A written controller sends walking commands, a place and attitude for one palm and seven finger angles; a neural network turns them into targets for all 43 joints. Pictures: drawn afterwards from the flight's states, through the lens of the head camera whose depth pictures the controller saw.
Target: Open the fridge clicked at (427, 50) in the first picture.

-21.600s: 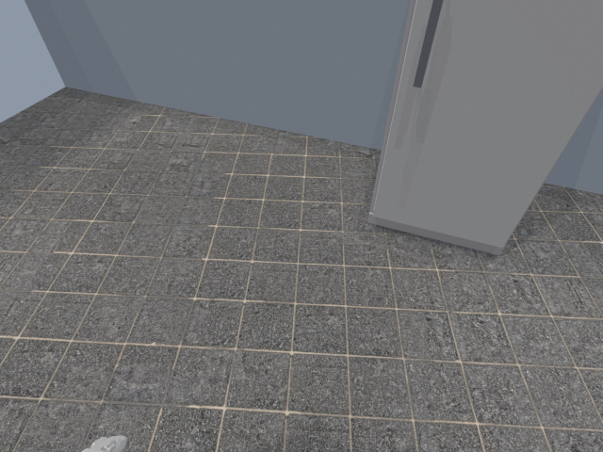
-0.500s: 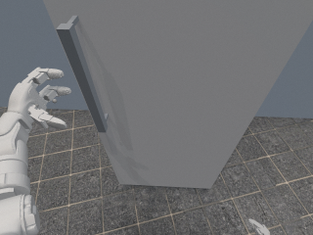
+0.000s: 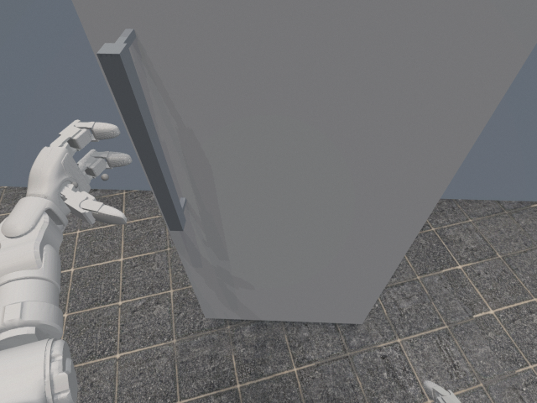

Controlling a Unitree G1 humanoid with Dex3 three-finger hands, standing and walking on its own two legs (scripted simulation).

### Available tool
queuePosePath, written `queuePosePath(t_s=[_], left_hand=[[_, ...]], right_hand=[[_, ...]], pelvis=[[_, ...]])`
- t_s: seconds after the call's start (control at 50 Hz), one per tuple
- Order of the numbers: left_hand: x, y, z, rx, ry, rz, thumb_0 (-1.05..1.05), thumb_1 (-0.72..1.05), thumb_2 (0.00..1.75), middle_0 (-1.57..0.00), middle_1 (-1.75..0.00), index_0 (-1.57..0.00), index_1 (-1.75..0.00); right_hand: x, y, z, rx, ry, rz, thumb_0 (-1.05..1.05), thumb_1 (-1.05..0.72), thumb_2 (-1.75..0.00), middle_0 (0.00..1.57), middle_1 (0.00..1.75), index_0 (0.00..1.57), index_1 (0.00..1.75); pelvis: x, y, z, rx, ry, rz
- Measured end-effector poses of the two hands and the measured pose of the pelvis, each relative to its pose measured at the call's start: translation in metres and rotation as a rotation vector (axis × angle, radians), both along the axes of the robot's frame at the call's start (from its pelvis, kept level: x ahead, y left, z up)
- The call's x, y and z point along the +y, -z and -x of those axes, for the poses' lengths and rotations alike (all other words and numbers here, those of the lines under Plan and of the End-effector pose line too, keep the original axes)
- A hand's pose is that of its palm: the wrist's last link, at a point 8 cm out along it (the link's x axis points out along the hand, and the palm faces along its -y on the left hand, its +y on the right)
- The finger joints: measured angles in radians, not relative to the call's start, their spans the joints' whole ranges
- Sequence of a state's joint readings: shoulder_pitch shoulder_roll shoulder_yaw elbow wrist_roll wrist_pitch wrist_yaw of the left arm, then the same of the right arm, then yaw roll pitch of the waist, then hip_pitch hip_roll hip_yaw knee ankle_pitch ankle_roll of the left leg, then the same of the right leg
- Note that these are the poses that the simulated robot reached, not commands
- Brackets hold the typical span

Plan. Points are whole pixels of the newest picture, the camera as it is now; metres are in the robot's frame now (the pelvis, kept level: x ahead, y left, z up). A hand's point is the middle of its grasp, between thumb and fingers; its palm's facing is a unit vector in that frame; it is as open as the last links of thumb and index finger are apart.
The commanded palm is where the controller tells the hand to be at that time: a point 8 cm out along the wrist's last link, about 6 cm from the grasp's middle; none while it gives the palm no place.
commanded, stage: move the hooked fingers beside the handle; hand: left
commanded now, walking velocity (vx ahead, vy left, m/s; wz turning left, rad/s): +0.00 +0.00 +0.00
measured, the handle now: (157, 149) +0.45 +0.19 +0.14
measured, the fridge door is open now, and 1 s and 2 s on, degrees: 0 0 0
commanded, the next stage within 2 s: feel for the door with the fingertips in 0.90 s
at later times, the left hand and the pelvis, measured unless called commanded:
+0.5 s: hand (107, 180) +0.39 +0.24 +0.14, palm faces +0.00 -1.00 -0.03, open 14.0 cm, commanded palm +0.36 +0.30 +0.15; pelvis +0.00 -0.01 +0.00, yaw +0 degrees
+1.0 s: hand (96, 179) +0.38 +0.25 +0.15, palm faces +0.01 -1.00 -0.01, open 14.0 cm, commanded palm +0.35 +0.30 +0.14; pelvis -0.01 -0.01 +0.00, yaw +0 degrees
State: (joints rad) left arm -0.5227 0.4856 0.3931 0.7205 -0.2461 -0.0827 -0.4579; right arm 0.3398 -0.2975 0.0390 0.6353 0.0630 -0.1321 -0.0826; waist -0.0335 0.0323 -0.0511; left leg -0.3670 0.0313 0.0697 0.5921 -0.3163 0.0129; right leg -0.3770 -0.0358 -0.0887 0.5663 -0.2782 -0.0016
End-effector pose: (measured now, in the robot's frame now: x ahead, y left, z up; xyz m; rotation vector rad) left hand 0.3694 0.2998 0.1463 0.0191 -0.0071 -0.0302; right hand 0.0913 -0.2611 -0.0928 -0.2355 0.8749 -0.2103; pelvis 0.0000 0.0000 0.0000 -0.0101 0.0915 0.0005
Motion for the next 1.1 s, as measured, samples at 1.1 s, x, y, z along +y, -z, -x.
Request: queuePosePath(t_s=[1.1], left_hand=[[0.0,-0.003,0.006,0.009,-0.019,-0.019,-0.02,-0.5,0.3,-0.3,-1.2,-0.3,-1.2]], right_hand=[[-0.007,-0.001,0.005,-0.018,-0.001,-0.001,0.01,-0.91,-0.9,0.2,0.3,0.21,0.3]], pelvis=[[-0.008,0.002,0.011,-0.009,-0.003,-0.001]])
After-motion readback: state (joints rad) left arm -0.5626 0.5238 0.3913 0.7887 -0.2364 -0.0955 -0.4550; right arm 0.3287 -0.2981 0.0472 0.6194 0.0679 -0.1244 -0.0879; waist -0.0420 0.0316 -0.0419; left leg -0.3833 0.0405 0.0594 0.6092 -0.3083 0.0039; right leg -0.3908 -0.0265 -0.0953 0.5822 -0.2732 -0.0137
